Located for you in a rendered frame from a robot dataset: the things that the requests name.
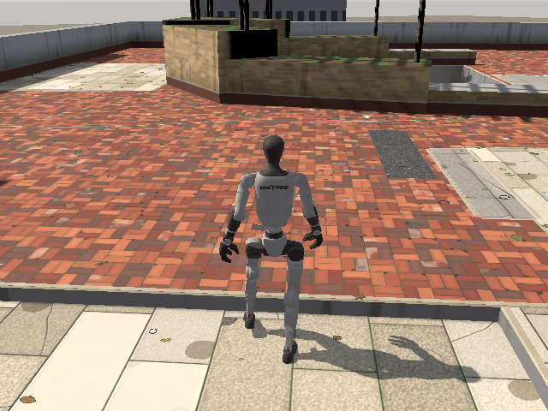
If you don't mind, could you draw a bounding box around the left robot hand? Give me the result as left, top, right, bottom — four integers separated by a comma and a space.
219, 242, 239, 263

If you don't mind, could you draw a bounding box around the left robot forearm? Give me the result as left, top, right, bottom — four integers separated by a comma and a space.
222, 208, 241, 246

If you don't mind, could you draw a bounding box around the right robot thigh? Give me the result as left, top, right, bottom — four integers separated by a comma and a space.
283, 240, 304, 309

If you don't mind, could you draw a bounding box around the right robot upper arm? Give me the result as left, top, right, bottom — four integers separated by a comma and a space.
291, 172, 316, 218

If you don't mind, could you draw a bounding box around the right robot forearm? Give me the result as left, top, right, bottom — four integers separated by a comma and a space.
307, 205, 322, 235

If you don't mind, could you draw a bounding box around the right robot hand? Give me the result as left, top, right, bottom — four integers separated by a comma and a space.
303, 232, 323, 249

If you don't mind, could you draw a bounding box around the left robot upper arm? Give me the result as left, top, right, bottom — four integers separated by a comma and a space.
233, 173, 256, 221

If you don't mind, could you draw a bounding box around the left robot shin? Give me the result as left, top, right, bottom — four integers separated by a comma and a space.
245, 265, 257, 318

